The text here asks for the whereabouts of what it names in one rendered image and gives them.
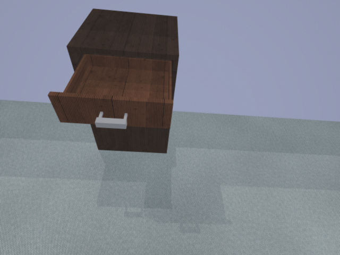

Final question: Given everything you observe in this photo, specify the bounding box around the drawer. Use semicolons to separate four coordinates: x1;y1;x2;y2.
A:
48;54;173;129

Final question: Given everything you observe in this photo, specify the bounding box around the cabinet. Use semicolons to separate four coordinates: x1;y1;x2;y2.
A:
67;8;179;154

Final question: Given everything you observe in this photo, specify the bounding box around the handle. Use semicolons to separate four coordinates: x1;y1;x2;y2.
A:
95;112;128;129

